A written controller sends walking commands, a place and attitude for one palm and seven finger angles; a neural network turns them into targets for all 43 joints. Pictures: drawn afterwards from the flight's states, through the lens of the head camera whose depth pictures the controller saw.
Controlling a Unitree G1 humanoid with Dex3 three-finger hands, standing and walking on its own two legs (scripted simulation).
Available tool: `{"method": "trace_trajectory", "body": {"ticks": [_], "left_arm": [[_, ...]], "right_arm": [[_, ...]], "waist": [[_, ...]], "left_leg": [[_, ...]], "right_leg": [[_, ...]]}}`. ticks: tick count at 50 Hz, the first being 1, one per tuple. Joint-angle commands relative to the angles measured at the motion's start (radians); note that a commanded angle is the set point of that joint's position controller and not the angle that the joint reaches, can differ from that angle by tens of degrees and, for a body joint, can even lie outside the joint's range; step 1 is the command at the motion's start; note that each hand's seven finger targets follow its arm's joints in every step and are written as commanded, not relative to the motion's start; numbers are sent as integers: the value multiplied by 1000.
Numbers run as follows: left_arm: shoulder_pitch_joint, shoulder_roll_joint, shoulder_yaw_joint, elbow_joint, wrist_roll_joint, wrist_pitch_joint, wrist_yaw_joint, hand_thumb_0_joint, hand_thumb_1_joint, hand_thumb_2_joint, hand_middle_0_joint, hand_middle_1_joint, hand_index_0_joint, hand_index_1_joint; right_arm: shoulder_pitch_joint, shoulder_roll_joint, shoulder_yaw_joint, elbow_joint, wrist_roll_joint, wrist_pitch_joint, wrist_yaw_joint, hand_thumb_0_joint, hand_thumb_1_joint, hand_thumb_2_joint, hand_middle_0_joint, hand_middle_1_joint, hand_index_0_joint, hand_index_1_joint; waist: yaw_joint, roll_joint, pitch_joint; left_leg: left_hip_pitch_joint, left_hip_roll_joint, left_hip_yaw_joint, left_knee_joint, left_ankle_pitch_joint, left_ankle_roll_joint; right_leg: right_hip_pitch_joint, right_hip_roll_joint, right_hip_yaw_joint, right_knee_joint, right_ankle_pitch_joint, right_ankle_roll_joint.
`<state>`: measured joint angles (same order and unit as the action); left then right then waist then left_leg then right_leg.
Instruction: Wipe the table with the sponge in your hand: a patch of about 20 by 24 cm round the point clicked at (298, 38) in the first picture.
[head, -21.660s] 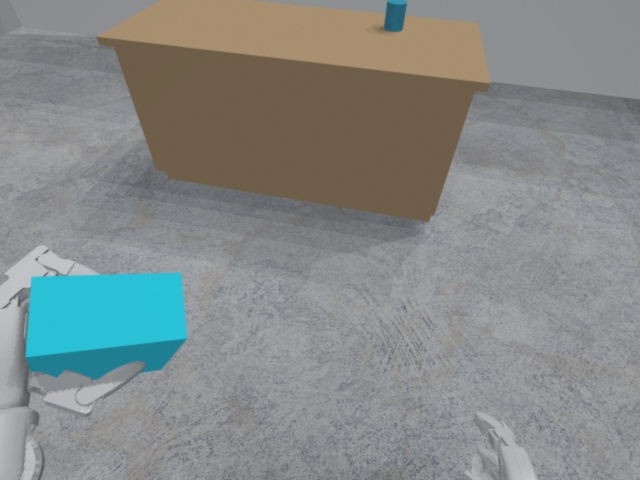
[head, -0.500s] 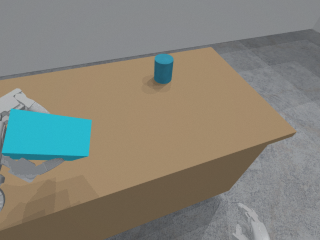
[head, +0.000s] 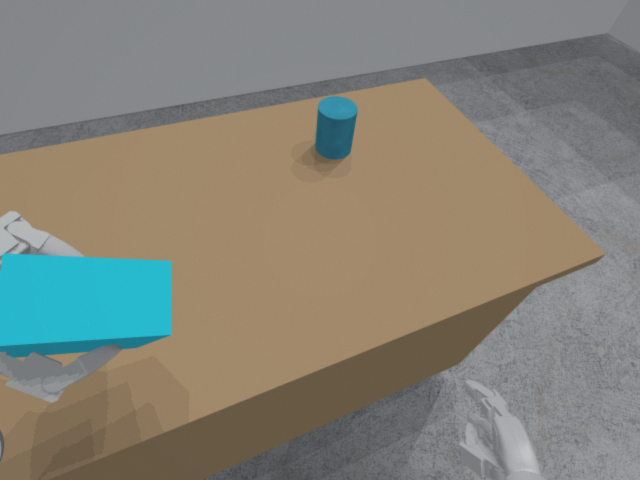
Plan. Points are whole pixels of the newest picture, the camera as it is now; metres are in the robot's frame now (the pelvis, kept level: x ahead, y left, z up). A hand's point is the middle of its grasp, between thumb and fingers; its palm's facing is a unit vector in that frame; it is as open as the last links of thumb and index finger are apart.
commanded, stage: come to a stop and stand still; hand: left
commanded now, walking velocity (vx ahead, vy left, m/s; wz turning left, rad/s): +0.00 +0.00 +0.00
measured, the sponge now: (107, 310) +0.23 +0.22 +0.14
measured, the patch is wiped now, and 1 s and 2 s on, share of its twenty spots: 0.00 0.00 0.00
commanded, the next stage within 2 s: look again from close up in 0.64 s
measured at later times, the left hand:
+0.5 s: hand (32, 364) +0.17 +0.25 +0.16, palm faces +0.37 -0.85 -0.37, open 10.4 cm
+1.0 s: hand (39, 373) +0.17 +0.24 +0.16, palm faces +0.38 -0.86 -0.34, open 10.4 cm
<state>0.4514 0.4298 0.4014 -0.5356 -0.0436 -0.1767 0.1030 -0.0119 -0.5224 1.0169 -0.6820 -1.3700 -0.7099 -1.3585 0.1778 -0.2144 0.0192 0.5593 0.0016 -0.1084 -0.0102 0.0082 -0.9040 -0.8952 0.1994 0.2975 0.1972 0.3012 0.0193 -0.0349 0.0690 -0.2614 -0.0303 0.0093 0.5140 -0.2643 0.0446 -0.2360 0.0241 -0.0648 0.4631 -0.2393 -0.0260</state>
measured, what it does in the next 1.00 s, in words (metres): stands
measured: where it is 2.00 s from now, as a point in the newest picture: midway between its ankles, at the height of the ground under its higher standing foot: outside the picture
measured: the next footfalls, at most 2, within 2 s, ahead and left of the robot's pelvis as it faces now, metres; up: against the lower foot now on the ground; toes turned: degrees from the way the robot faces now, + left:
none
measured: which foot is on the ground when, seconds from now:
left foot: down 0.00-1.00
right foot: down 0.00-1.00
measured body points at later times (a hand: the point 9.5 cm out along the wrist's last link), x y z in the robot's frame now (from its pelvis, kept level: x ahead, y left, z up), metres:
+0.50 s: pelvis -0.04 +0.00 +0.00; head -0.05 +0.01 +0.45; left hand +0.15 +0.29 +0.18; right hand +0.12 -0.22 -0.07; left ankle +0.00 +0.09 -0.74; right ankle +0.00 -0.10 -0.74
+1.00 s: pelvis -0.04 +0.00 +0.00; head -0.05 +0.01 +0.45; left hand +0.14 +0.29 +0.18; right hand +0.14 -0.22 -0.06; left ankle +0.00 +0.08 -0.74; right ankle +0.00 -0.10 -0.74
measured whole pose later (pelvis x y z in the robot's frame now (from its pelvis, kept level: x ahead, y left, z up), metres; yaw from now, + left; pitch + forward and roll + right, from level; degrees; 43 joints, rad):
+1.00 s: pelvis -0.04 +0.00 +0.00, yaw +0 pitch -3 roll -1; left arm 0.43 0.34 0.31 -0.42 -0.04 -0.15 0.11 -0.01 -0.52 1.02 -0.68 -1.37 -0.71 -1.36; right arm 0.21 -0.21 0.04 0.59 0.01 -0.13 -0.05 0.01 -0.90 -0.90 0.20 0.30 0.20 0.30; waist 0.02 0.00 0.02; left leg -0.23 -0.03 0.02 0.45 -0.17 0.05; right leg -0.21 0.03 -0.06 0.39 -0.14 -0.03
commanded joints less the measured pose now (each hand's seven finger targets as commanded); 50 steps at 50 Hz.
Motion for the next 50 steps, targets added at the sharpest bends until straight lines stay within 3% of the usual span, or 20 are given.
{"method": "trace_trajectory", "body": {"ticks": [1,2,3,6,7,8,12,13,17,19,21,26,32,33,38,41,42,46,47,50], "left_arm": [[-72,102,70,-158,-6,-38,6,0,100,1300,-1200,-1600,-1200,-1600],[-74,128,93,-150,-1,-32,11,0,100,1300,-1200,-1600,-1200,-1600],[-78,76,52,-135,-5,-34,4,0,100,1300,-1200,-1600,-1200,-1600],[-132,93,49,-138,-8,-25,2,0,100,1300,-1200,-1600,-1200,-1600],[-139,135,80,-158,-3,-24,9,0,100,1300,-1200,-1600,-1200,-1600],[-137,81,41,-156,-8,-29,6,0,100,1300,-1200,-1600,-1200,-1600],[-153,141,75,-169,-4,-27,16,0,100,1300,-1200,-1600,-1200,-1600],[-147,86,39,-160,-7,-32,12,0,100,1300,-1200,-1600,-1200,-1600],[-138,127,69,-135,-3,-29,18,0,100,1300,-1200,-1600,-1200,-1600],[-134,94,42,-109,-7,-32,13,0,100,1300,-1200,-1600,-1200,-1600],[-124,92,39,-92,-8,-32,11,0,100,1300,-1200,-1600,-1200,-1600],[-123,90,30,-103,-7,-37,15,0,100,1300,-1200,-1600,-1200,-1600],[-110,138,65,-158,-2,-52,29,0,100,1300,-1200,-1600,-1200,-1600],[-96,103,43,-141,-4,-54,28,0,100,1300,-1200,-1600,-1200,-1600],[-99,85,29,-128,-5,-57,28,0,100,1300,-1200,-1600,-1200,-1600],[-97,82,31,-101,-5,-49,28,0,100,1300,-1200,-1600,-1200,-1600],[-112,96,36,-123,-4,-50,27,0,100,1300,-1200,-1600,-1200,-1600],[-122,74,14,-109,-5,-44,26,0,100,1300,-1200,-1600,-1200,-1600],[-142,87,19,-131,-4,-44,26,0,100,1300,-1200,-1600,-1200,-1600],[-137,76,13,-117,-3,-42,27,0,100,1300,-1200,-1600,-1200,-1600]], "right_arm": [[-36,-140,-53,-148,8,-34,-22,0,-900,-900,200,300,200,300],[-52,-139,-50,-146,11,-34,-24,0,-900,-900,200,300,200,300],[-48,-131,-42,-148,4,-29,-26,0,-900,-900,200,300,200,300],[-56,-132,-40,-157,13,-31,-35,0,-900,-900,200,300,200,300],[-74,-132,-37,-157,15,-34,-37,0,-900,-900,200,300,200,300],[-66,-123,-30,-155,8,-33,-39,0,-900,-900,200,300,200,300],[-78,-127,-27,-159,13,-47,-46,0,-900,-900,200,300,200,300],[-67,-117,-22,-157,9,-47,-47,0,-900,-900,200,300,200,300],[-69,-128,-24,-157,14,-58,-52,0,-900,-900,200,300,200,300],[-58,-122,-23,-159,14,-60,-53,0,-900,-900,200,300,200,300],[-55,-125,-27,-159,16,-65,-55,0,-900,-900,200,300,200,300],[-50,-132,-29,-155,18,-75,-54,0,-900,-900,200,300,200,300],[-62,-140,-33,-146,17,-87,-56,0,-900,-900,200,300,200,300],[-60,-133,-28,-145,13,-86,-54,0,-900,-900,200,300,200,300],[-60,-137,-31,-134,12,-86,-54,0,-900,-900,200,300,200,300],[-60,-133,-33,-135,14,-84,-54,0,-900,-900,200,300,200,300],[-65,-140,-36,-131,15,-83,-53,0,-900,-900,200,300,200,300],[-70,-132,-30,-136,14,-79,-52,0,-900,-900,200,300,200,300],[-75,-136,-30,-130,13,-76,-53,0,-900,-900,200,300,200,300],[-76,-130,-24,-135,8,-74,-53,0,-900,-900,200,300,200,300]], "waist": [[-16,109,-217],[-10,123,-228],[-10,99,-206],[-16,62,-185],[-13,96,-202],[-13,110,-189],[-10,138,-169],[-11,134,-167],[-10,126,-144],[-12,95,-139],[-14,54,-127],[-13,56,-127],[-10,129,-136],[-7,112,-133],[-8,111,-132],[-7,66,-130],[-10,97,-137],[-7,75,-129],[-9,119,-135],[-2,90,-128]], "left_leg": [[127,173,-127,-85,454,-41],[146,168,-131,-105,438,-49],[118,170,-134,-112,403,-46],[63,156,-127,-126,245,-40],[81,150,-126,-144,206,-40],[59,150,-132,-158,186,-45],[35,145,-146,-199,32,-36],[22,149,-150,-208,12,-38],[7,142,-155,-223,-69,-31],[-9,143,-152,-221,-102,-26],[-10,133,-139,-192,-107,-18],[-3,120,-134,-161,-108,-14],[13,127,-147,-174,-84,-11],[-6,129,-151,-187,-95,-10],[24,131,-146,-180,-68,-11],[20,129,-136,-171,-35,-9],[40,131,-141,-174,-15,-12],[40,131,-135,-177,-19,-10],[53,134,-143,-189,-33,-15],[35,139,-152,-210,-43,-13]], "right_leg": [[44,-87,40,-17,196,7],[36,-82,52,-5,175,7],[34,-79,37,-23,154,10],[69,-100,69,-64,170,3],[65,-99,88,-61,159,1],[70,-97,69,-60,150,1],[57,-100,99,-90,67,-2],[64,-96,82,-88,58,-1],[39,-100,106,-117,0,-1],[37,-103,106,-131,-21,2],[15,-113,126,-165,-50,-1],[-11,-125,141,-184,-100,-5],[1,-122,132,-158,-63,-9],[16,-115,121,-152,-59,-5],[9,-115,126,-156,-37,-6],[28,-119,135,-167,-11,-5],[25,-118,133,-158,3,-7],[31,-117,137,-167,6,-5],[22,-117,135,-161,-8,-6],[44,-105,124,-152,12,-3]]}}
